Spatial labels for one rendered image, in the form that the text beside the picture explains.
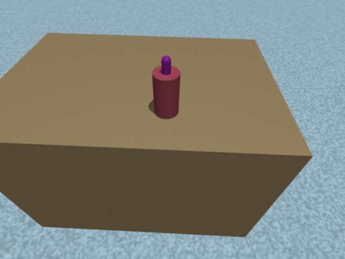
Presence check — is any bottle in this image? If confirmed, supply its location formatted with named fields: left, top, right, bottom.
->
left=152, top=56, right=181, bottom=119

